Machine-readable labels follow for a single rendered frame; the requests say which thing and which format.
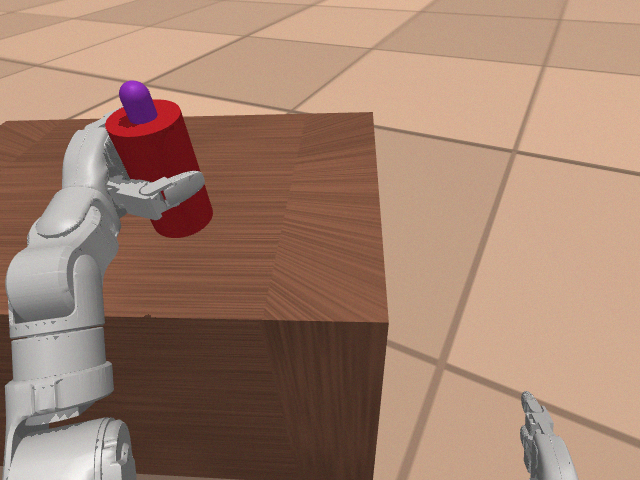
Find left robot arm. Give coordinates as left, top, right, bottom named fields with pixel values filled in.
left=2, top=186, right=137, bottom=480

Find bottle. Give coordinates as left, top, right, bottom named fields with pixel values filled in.
left=105, top=80, right=213, bottom=238

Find left robot hand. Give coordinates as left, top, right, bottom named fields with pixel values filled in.
left=62, top=106, right=205, bottom=220

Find right robot hand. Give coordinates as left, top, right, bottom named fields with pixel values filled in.
left=520, top=391, right=579, bottom=480

